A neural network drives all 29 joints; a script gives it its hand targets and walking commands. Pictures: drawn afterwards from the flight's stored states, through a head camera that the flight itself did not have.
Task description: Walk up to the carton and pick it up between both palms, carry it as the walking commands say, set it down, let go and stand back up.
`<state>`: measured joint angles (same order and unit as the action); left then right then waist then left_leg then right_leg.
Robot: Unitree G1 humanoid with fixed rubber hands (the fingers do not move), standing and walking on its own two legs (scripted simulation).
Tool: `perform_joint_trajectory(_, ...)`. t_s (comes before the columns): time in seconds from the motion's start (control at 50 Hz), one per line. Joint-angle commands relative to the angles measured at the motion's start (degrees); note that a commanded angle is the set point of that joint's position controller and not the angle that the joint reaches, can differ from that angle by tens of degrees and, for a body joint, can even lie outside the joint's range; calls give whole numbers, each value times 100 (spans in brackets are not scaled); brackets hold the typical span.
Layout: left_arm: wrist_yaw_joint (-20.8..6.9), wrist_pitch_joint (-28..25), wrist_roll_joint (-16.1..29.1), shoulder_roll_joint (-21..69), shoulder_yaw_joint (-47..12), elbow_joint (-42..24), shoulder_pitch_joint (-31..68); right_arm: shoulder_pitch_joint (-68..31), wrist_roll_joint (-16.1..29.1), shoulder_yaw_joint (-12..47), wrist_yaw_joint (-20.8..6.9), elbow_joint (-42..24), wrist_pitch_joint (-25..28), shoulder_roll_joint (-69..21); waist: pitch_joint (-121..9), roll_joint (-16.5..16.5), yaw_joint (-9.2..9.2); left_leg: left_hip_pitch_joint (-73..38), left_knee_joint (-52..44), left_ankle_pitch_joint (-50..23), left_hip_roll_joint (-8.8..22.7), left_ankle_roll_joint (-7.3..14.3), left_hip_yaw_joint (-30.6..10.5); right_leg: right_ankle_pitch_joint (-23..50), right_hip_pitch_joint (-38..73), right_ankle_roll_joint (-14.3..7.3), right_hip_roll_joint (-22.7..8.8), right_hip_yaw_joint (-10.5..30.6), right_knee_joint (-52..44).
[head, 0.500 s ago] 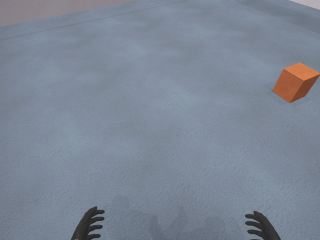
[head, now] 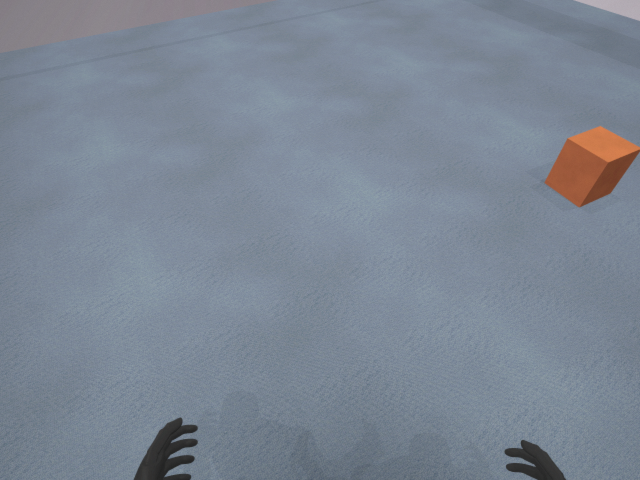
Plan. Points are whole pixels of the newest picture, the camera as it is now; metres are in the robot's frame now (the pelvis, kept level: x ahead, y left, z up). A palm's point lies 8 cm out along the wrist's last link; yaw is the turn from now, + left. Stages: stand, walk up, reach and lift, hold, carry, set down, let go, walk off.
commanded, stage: stand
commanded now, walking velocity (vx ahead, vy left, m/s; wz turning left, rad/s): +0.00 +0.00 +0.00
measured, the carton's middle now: (589, 166) +1.53 -1.14 -0.63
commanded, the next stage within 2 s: walk up in 0.80 s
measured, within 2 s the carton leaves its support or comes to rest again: neither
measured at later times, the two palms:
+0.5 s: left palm out of the picture +0.13 +0.25 -0.09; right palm out of the picture +0.12 -0.26 -0.10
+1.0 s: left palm out of the picture +0.10 +0.25 -0.10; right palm out of the picture +0.08 -0.27 -0.10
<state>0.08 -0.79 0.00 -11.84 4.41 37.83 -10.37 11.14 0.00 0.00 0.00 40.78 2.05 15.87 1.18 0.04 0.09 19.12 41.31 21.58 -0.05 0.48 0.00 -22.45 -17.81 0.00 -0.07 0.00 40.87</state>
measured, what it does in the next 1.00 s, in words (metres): stands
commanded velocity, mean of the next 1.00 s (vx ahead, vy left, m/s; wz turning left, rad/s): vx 0.00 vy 0.00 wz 0.00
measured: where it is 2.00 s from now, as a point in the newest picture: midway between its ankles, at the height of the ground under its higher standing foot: outside the picture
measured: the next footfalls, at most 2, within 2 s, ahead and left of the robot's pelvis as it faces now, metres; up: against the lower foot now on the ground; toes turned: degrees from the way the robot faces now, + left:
right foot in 1.32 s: +0.06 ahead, -0.18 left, +0.00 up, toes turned -9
left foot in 1.76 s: +0.34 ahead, -0.04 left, +0.00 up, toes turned -7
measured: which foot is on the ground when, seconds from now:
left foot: down 0.00-1.00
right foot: down 0.00-1.00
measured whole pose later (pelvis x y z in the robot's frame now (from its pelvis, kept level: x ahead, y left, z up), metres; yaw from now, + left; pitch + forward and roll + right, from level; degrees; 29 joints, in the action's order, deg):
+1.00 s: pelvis -0.03 +0.00 +0.00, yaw +0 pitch -3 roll +0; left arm 0.1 -1.1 0.0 -12.1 4.7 48.4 -8.0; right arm 11.1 0.0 0.0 0.0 49.6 2.5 16.5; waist 1.2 0.0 0.1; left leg 19.0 41.0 19.4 -0.1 0.5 0.0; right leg -20.4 -17.8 0.0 -0.1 0.0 40.9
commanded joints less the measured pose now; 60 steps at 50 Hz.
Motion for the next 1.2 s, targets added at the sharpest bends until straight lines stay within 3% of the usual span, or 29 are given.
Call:
perform_joint_trajectory(0.0, 38, -253, -109, -1455, 286, -164, 327, -459, -194, -487, 89, -344, 245, 1242, -545, -39, 127, -384, -706, -1690, 483, 491, -587, 1525, 138, -406, -416, 566, -650)
perform_joint_trajectory(0.02, 49, -242, -115, -1482, 252, -143, 298, -414, -190, -508, 80, -376, 264, 1256, -553, 9, 43, -412, -743, -1703, 514, 469, -619, 1601, 182, -416, -423, 584, -710)
perform_joint_trajectory(0.04, 44, -240, -117, -1491, 264, -121, 336, -394, -200, -514, 73, -321, 262, 1291, -602, -133, 80, -366, -702, -1632, 530, 478, -631, 1623, 269, -428, -450, 572, -739)
perform_joint_trajectory(0.12, 33, -263, -108, -1524, 280, 16, 258, -441, -170, -488, 111, -254, 243, 1265, -586, -7, 64, -406, -729, -1658, 513, 464, -599, 1576, 249, -416, -443, 604, -756)
perform_joint_trajectory(0.14, 49, -276, -135, -1557, 276, 25, 297, -364, -162, -507, 111, -210, 215, 1317, -498, -167, 42, -333, -674, -1683, 517, 466, -662, 1680, 234, -409, -449, 671, -736)
perform_joint_trajectory(0.2, 43, -259, -121, -1558, 284, 68, 389, -352, -179, -492, 88, -170, 262, 1266, -447, -27, 25, -336, -767, -1528, 485, 487, -608, 1529, 139, -435, -428, 617, -716)
perform_joint_trajectory(0.22, 40, -257, -90, -1527, 271, 66, 301, -443, -183, -480, 74, -194, 262, 1265, -564, 138, 97, -396, -755, -1601, 496, 506, -628, 1516, 212, -437, -432, 585, -702)
perform_joint_trajectory(0.24, 41, -245, -132, -1654, 325, 141, 341, -427, -171, -480, 79, -164, 250, 1219, -520, -62, 34, -356, -786, -1581, 499, 473, -627, 1569, 243, -440, -430, 600, -720)
perform_joint_trajectory(0.32, 40, -256, -106, -1584, 259, 206, 332, -390, -173, -484, 111, -30, 264, 1363, -412, -24, 77, -246, -729, -1637, 490, 504, -700, 1677, 291, -439, -465, 702, -808)
perform_joint_trajectory(0.36, 44, -240, -111, -1574, 298, 247, 390, -329, -157, -472, 93, 5, 274, 1282, -496, -182, 31, -356, -828, -1675, 521, 468, -641, 1664, 316, -434, -468, 590, -795)
perform_joint_trajectory(0.42, 47, -272, -102, -1585, 260, 261, 427, -415, -173, -464, 100, 53, 257, 1308, -472, 84, 36, -343, -849, -1719, 541, 482, -718, 1796, 325, -416, -469, 653, -792)
perform_joint_trajectory(0.5, 56, -239, -130, -1566, 274, 358, 418, -401, -152, -479, 130, 109, 247, 1357, -615, -203, 35, -440, -839, -1799, 536, 486, -665, 1799, 397, -421, -476, 593, -779)
perform_joint_trajectory(0.54, 39, -248, -83, -1500, 231, 428, 387, -394, -171, -474, 114, 203, 253, 1386, -452, -50, 129, -351, -890, -1603, 537, 518, -746, 1572, 293, -453, -455, 652, -827)
perform_joint_trajectory(0.64, 39, -215, -88, -1621, 260, 528, 526, -470, -161, -432, 100, 268, 265, 1324, -398, 78, 69, -343, -1083, -1450, 573, 490, -782, 1326, 208, -424, -403, 586, -825)
perform_joint_trajectory(0.76, 32, -249, -90, -1584, 234, 675, 579, -483, -123, -436, 99, 362, 246, 1264, -395, -64, -13, -325, -997, -1353, 515, 448, -677, 1384, 297, -450, -543, 757, -1061)
perform_joint_trajectory(0.78, 31, -256, -79, -1630, 232, 704, 557, -447, -124, -414, 91, 445, 243, 1280, -268, -118, 53, -282, -1102, -1354, 522, 459, -763, 1427, 336, -434, -499, 726, -1067)
perform_joint_trajectory(0.82, 44, -233, -84, -1611, 259, 761, 590, -558, -140, -435, 81, 445, 252, 1355, -408, 29, 47, -336, -1125, -1320, 554, 488, -796, 1326, 364, -414, -476, 715, -1054)
perform_joint_trajectory(0.9, 22, -216, -56, -1552, 204, 863, 691, -531, -142, -419, 87, 539, 251, 1300, -239, -137, 28, -278, -1238, -982, 563, 452, -796, 958, 210, -391, -489, 693, -1139)
perform_joint_trajectory(0.92, 23, -219, -53, -1537, 192, 900, 617, -508, -153, -418, 91, 563, 243, 1350, -93, 45, 65, -232, -1296, -922, 558, 480, -828, 877, 142, -424, -460, 762, -1185)
perform_joint_trajectory(0.94, 22, -201, -84, -1534, 206, 935, 626, -465, -146, -418, 101, 615, 232, 1386, -109, 9, 52, -232, -1378, -896, 579, 469, -857, 809, 185, -423, -439, 688, -1175)
perform_joint_trajectory(0.96, 17, -200, -56, -1589, 228, 941, 656, -581, -152, -418, 78, 612, 239, 1334, -193, 99, 68, -196, -1398, -782, 625, 493, -899, 743, 224, -388, -414, 668, -1147)
perform_joint_trajectory(0.98, -324, -113, -309, -2003, 442, 238, 284, 71, -270, -852, 34, 476, 460, 2260, -769, -93, -129, -1828, -1604, 2088, 1089, 909, -1239, -1428, -1629, -509, -328, 1178, -727)
perform_joint_trajectory(1.0, -491, -53, -375, -1900, 429, 127, 1251, 545, -264, -1005, 61, 748, 534, 2584, -98, 502, -569, -2397, -2442, 3189, 1717, 1194, -2185, -1258, -3233, -375, -133, 677, 296)
perform_joint_trajectory(1.02, -565, -35, -450, -1864, 413, 20, 1425, 606, -258, -1084, 102, 715, 595, 2677, 68, 998, -669, -2264, -3123, 3143, 2714, 1367, -3015, -667, -3707, -252, -228, 305, 1853)
perform_joint_trajectory(1.04, -597, -5, -490, -2059, 464, 92, 1240, 276, -218, -1037, 129, 588, 629, 2652, 322, 474, -457, -1742, -3229, 2970, 2866, 1367, -2924, -378, -3608, -216, -552, 559, 2288)
perform_joint_trajectory(1.08, -728, 30, -402, -2216, 578, 283, 926, -70, -187, -985, 162, 559, 698, 2549, 301, 107, -179, -1159, -3322, 2853, 2616, 1275, -2493, -63, -2884, -91, -849, 604, 2288)
perform_joint_trajectory(1.14, -899, 98, -279, -2091, 706, 386, 399, -475, -307, -976, 128, 502, 696, 2532, 162, 780, 114, -788, -3161, 1892, 2234, 1156, -1287, 14, -2069, -10, -801, 242, 1752)
perform_joint_trajectory(1.18, -956, 134, -231, -2074, 754, 388, 176, -781, -305, -960, 77, 472, 679, 2546, -92, 991, 264, -648, -2971, 1544, 2243, 1089, -800, -265, -1287, -49, -851, 160, 1136)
